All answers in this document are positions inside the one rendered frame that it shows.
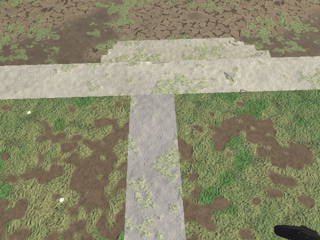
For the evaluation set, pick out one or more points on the robot right hand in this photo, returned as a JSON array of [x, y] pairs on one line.
[[292, 232]]

